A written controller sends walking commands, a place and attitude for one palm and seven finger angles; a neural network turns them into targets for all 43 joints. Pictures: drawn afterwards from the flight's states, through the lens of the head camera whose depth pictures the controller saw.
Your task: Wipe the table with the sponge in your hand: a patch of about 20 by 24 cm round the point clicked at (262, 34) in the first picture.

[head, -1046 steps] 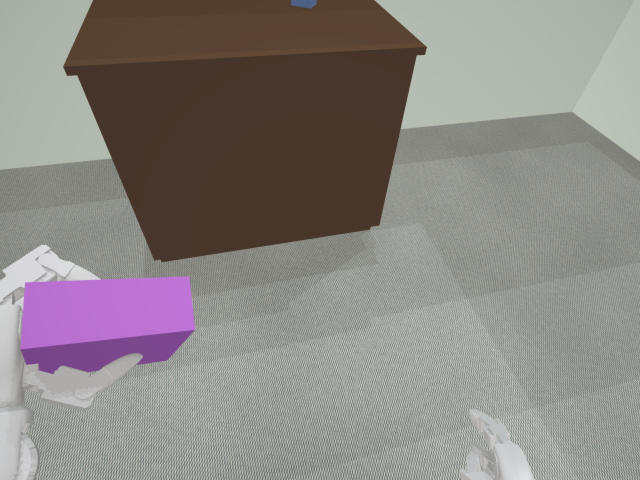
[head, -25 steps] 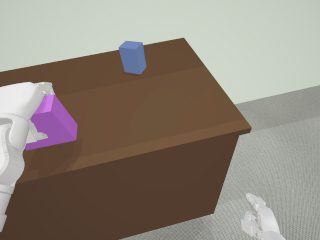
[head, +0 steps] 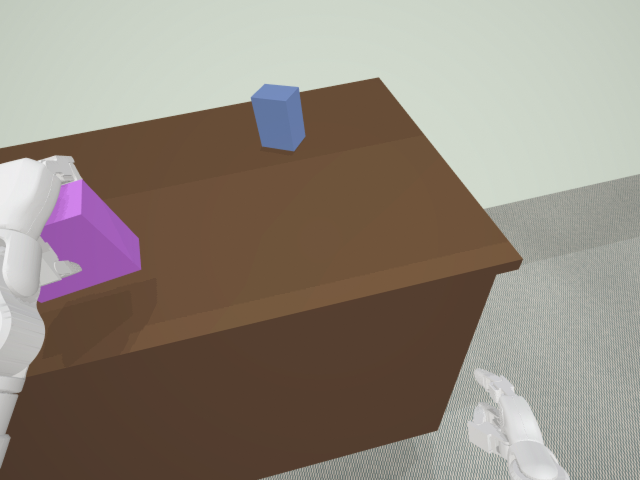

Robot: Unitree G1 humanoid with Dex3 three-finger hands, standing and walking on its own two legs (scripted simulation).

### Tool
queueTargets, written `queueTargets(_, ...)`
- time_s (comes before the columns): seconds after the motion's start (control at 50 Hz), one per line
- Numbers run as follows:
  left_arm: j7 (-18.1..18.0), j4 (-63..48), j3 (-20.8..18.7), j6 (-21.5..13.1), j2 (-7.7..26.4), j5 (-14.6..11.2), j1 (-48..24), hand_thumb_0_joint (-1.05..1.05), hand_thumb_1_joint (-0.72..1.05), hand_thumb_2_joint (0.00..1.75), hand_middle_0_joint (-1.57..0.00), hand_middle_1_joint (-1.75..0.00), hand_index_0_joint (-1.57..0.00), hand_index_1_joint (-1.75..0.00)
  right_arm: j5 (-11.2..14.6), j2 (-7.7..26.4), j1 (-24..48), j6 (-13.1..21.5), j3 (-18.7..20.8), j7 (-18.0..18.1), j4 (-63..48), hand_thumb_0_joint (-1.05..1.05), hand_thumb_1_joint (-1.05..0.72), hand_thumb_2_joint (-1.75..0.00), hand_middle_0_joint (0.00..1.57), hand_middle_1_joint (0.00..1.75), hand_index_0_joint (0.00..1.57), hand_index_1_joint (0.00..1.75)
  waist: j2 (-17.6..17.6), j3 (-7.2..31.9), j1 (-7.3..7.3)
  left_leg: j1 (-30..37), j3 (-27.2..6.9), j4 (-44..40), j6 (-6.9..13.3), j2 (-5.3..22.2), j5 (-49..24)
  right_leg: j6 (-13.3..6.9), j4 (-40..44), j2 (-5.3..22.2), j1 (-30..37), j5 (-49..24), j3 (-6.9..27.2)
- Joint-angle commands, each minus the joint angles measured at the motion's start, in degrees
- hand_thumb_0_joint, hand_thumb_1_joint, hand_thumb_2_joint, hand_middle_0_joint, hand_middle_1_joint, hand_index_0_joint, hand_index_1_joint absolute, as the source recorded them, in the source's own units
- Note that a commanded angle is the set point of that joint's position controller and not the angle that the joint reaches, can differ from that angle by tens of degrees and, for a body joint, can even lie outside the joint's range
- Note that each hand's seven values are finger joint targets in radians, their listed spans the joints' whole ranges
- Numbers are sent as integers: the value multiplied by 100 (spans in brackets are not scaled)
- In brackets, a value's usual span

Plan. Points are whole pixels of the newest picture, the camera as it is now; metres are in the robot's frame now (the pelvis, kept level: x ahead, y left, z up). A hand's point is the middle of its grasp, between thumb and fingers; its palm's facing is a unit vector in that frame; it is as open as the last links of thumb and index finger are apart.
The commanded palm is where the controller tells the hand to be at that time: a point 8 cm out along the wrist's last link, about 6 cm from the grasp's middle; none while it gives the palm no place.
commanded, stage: move the sponge above the wiping area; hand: left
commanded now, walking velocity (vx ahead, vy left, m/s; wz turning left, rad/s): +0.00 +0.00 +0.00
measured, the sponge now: (71, 254) +0.28 +0.36 +0.16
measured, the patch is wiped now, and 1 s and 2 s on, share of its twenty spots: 0.10 0.10 0.10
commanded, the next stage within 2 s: none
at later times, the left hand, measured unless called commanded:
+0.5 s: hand (62, 223) +0.29 +0.34 +0.21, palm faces +0.17 -0.01 -0.99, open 9.6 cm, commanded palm +0.24 +0.31 +0.26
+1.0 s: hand (87, 248) +0.28 +0.32 +0.18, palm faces -0.01 -0.02 -1.00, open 9.6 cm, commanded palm +0.24 +0.31 +0.26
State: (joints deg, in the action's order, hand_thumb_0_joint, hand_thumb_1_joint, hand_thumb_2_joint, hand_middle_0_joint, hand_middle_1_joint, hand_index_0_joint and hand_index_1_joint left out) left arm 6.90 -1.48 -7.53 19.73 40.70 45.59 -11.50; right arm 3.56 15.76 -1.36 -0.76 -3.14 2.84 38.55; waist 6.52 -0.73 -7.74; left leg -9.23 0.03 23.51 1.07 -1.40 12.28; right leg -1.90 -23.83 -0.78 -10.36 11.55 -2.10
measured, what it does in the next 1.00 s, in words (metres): stands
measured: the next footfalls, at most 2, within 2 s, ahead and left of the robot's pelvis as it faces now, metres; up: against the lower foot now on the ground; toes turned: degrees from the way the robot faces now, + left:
none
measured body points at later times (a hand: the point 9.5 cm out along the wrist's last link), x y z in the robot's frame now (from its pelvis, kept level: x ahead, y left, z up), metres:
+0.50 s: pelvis +0.00 +0.01 +0.00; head +0.01 -0.04 +0.45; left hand +0.27 +0.33 +0.26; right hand +0.25 -0.17 -0.09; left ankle +0.01 +0.11 -0.74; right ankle +0.02 -0.10 -0.74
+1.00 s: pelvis +0.00 -0.01 +0.00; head +0.01 -0.07 +0.45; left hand +0.28 +0.32 +0.23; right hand +0.26 -0.21 -0.09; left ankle +0.01 +0.11 -0.74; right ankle +0.02 -0.10 -0.74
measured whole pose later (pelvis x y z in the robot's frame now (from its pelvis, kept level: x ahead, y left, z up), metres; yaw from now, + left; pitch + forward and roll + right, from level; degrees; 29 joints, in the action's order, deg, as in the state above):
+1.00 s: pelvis +0.00 -0.01 +0.00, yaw +1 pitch -1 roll +0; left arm 15.8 -2.0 -2.8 24.4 39.4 47.2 -10.2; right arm 4.3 17.8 -1.8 -0.9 -3.1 3.1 36.4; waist 8.2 -0.1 -6.4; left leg -10.3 -1.0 23.4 0.6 -1.2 12.2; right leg -2.5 -24.2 -1.0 -11.4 12.1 -3.1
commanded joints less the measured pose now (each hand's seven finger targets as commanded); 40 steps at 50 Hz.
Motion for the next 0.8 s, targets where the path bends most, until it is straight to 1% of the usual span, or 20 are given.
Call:
queueTargets(0.0, 404, -944, 106, 265, 832, 53, -1090, 0, 10, 130, -120, -160, -120, -160, 89, 595, 1182, 273, 204, 33, -1148, 0, -90, -90, 20, 30, 20, 30, -281, 1274, 143, 97, -150, -245, 30, 23, -1118, -84, 267, 145, 433, -759, 135)
queueTargets(0.06, 725, -1819, 337, 75, 827, 146, -1303, 0, 10, 130, -120, -160, -120, -160, 128, 454, 1460, 400, 115, 81, -1402, 0, -90, -90, 20, 30, 20, 30, -177, 1519, 197, 364, -272, -178, 120, 10, -1039, -118, 231, 76, 355, -626, 246)
queueTargets(0.1, 704, -2171, 79, -256, 1349, 350, -1846, 0, 10, 130, -120, -160, -120, -160, 18, 519, 1106, 444, 158, 149, -1249, 0, -90, -90, 20, 30, 20, 30, -73, 1667, 232, 549, -371, -246, 148, 26, -1085, -106, 245, 60, 356, -506, 155)
queueTargets(0.14, 490, -2378, -324, -587, 1714, 460, -2160, 0, 10, 130, -120, -160, -120, -160, -56, 460, 991, 497, 131, 216, -1204, 0, -90, -90, 20, 30, 20, 30, -131, 1629, 147, 637, -465, -351, 129, 58, -1094, -145, 278, 18, 370, -393, 144)
queueTargets(0.16, 328, -2659, -710, -710, 2066, 506, -2381, 0, 10, 130, -120, -160, -120, -160, -43, 416, 1200, 596, 73, 243, -1252, 0, -90, -90, 20, 30, 20, 30, 181, 1726, 46, 689, -508, -394, 120, 64, -1043, -247, 273, -77, 471, -348, 349)
queueTargets(0.18, 107, -2648, -819, -831, 2065, 531, -2477, 0, 10, 130, -120, -160, -120, -160, -155, 396, 919, 617, 104, 279, -1125, 0, -90, -90, 20, 30, 20, 30, 179, 1880, -6, 709, -477, -428, 76, 63, -1353, -264, 219, -27, 655, -504, 214)
queueTargets(0.22, -185, -2006, -910, -787, 1780, 312, -2172, 0, 10, 130, -120, -160, -120, -160, -117, 380, 919, 564, 137, 232, -952, 0, -90, -90, 20, 30, 20, 30, 251, 1538, -56, 625, -483, -489, -53, 103, -1573, -262, 341, -34, 566, -592, 163)
queueTargets(0.26, -383, -1544, -994, -485, 1688, 180, -2290, 0, 10, 130, -120, -160, -120, -160, -36, 382, 1193, 535, 118, 150, -893, 0, -90, -90, 20, 30, 20, 30, 455, 1309, -160, 462, -447, -478, -129, 79, -1466, -351, 417, -42, 546, -502, 370)
queueTargets(0.28, -474, -1170, -895, -294, 1568, 141, -2269, 0, 10, 130, -120, -160, -120, -160, -66, 461, 1063, 476, 176, 110, -754, 0, -90, -90, 20, 30, 20, 30, 285, 1289, -150, 334, -347, -472, -165, 96, -1517, -294, 423, 42, 582, -537, 250)
queueTargets(0.38, -2, -638, -343, 325, 1142, 175, -1439, 0, 10, 130, -120, -160, -120, -160, 1, 616, 1191, 224, 129, -18, -952, 0, -90, -90, 20, 30, 20, 30, -288, 1272, -93, 41, -191, -499, -133, 68, -1398, -223, 381, 73, 679, -744, 154)
queueTargets(0.4, 143, -748, -72, 413, 842, 164, -1228, 0, 10, 130, -120, -160, -120, -160, 27, 584, 1199, 189, 143, -40, -1050, 0, -90, -90, 20, 30, 20, 30, -401, 1349, -68, 95, -161, -453, -107, 73, -1424, -182, 343, 71, 668, -826, 87)
queueTargets(0.46, 517, -1370, 291, 566, 461, 120, -794, 0, 10, 130, -120, -160, -120, -160, 137, 459, 1499, 225, 72, -94, -1376, 0, -90, -90, 20, 30, 20, 30, -299, 1562, 4, 210, -193, -298, -6, 60, -1418, -169, 251, 35, 601, -942, 138)
queueTargets(0.52, 686, -1993, 301, 342, 842, 295, -1231, 0, 10, 130, -120, -160, -120, -160, 49, 546, 1227, 270, 133, -41, -1342, 0, -90, -90, 20, 30, 20, 30, -462, 1699, 104, 333, -287, -287, 100, 30, -1257, -104, 221, 43, 527, -770, 70)
queueTargets(0.58, 416, -3056, -499, -158, 1900, 626, -2142, 0, 10, 130, -120, -160, -120, -160, -107, 454, 1109, 463, 98, 83, -1375, 0, -90, -90, 20, 30, 20, 30, -106, 2296, -43, 624, -332, -193, 172, -35, -1619, -201, 84, 31, 844, -851, 240)
queueTargets(0.6, 235, -2814, -861, -313, 2145, 636, -1911, 0, 10, 130, -120, -160, -120, -160, -153, 449, 992, 501, 127, 125, -1251, 0, -90, -90, 20, 30, 20, 30, -10, 2145, -74, 653, -330, -206, 153, -22, -1749, -230, 114, -6, 811, -895, 264)
queueTargets(0.64, -63, -2307, -1155, -494, 2198, 547, -1873, 0, 10, 130, -120, -160, -120, -160, -150, 389, 878, 492, 122, 173, -1077, 0, -90, -90, 20, 30, 20, 30, -195, 1713, -97, 546, -288, -261, 95, -23, -1719, -254, 272, -20, 713, -872, 301)
queueTargets(0.66, -184, -2142, -1336, -465, 2297, 434, -1985, 0, 10, 130, -120, -160, -120, -160, -77, 421, 1047, 531, 127, 182, -1075, 0, -90, -90, 20, 30, 20, 30, -46, 1579, -124, 538, -357, -278, 69, -46, -1608, -342, 377, -99, 691, -773, 587)
queueTargets(0.72, -438, -1014, -820, -235, 1618, 119, -2240, 0, 10, 130, -120, -160, -120, -160, -9, 508, 949, 432, 206, 132, -762, 0, -90, -90, 20, 30, 20, 30, 182, 1087, -39, 329, -230, -337, -72, 9, -1376, -255, 554, 44, 501, -566, 380)
queueTargets(0.76, -353, -551, -657, 73, 1485, 115, -2170, 0, 10, 130, -120, -160, -120, -160, 54, 556, 1227, 436, 178, 95, -788, 0, -90, -90, 20, 30, 20, 30, 284, 997, -67, 207, -196, -355, -86, -8, -1237, -306, 559, 37, 465, -509, 516)
queueTargets(0.78, -262, -447, -637, 159, 1539, 123, -2059, 0, 10, 130, -120, -160, -120, -160, 25, 644, 1071, 385, 205, 78, -738, 0, -90, -90, 20, 30, 20, 30, 101, 1166, -49, 131, -168, -373, -87, 0, -1266, -241, 496, 109, 606, -615, 355)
